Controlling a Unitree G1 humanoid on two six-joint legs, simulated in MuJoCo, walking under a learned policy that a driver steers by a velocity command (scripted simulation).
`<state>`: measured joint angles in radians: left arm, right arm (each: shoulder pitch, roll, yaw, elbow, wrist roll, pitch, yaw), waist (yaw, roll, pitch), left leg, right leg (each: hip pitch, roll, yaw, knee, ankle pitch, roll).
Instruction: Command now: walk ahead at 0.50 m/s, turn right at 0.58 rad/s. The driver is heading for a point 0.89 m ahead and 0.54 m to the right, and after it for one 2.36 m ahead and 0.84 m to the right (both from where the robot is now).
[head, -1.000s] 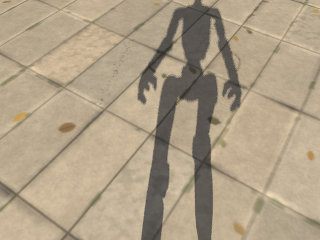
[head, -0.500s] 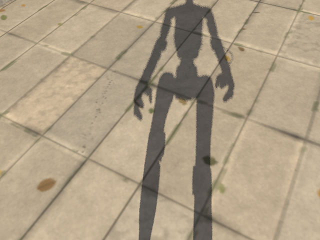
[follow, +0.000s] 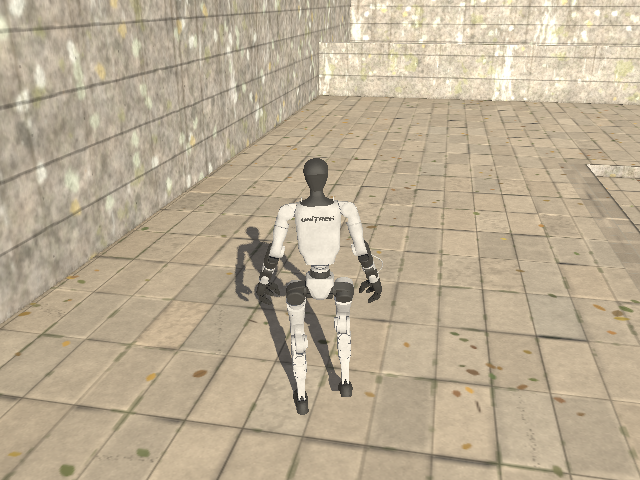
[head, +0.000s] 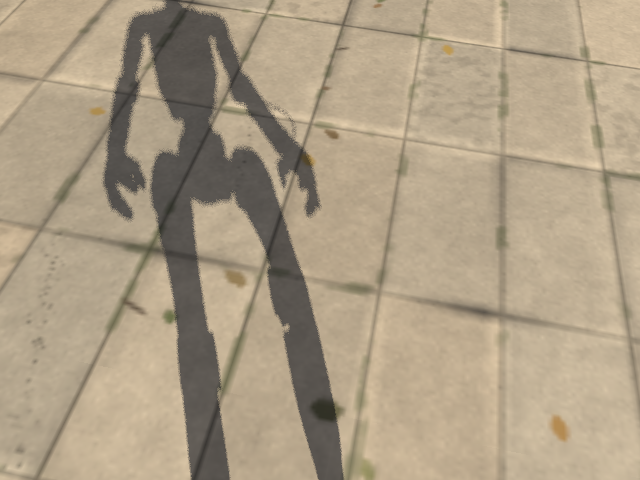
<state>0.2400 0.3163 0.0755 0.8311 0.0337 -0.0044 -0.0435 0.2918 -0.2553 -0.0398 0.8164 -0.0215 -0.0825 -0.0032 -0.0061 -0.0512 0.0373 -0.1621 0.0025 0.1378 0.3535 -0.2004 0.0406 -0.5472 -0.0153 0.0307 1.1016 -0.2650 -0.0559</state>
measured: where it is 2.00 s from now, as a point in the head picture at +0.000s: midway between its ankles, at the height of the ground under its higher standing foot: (526, 337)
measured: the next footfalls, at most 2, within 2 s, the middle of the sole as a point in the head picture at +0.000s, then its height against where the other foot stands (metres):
right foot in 0.30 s outside the picture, level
left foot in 0.84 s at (359, 403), level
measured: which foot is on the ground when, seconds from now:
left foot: down 0.00-0.30, up 0.32-0.82, down 0.84-1.00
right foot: up 0.00-0.28, down 0.30-0.86, up 0.88-1.00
